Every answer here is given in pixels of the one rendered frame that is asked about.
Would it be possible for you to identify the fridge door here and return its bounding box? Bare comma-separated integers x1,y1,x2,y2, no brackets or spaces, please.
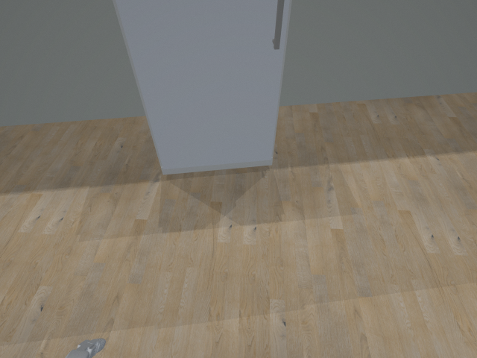
116,0,290,169

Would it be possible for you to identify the left robot hand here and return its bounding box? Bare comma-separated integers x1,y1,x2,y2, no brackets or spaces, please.
65,339,106,358

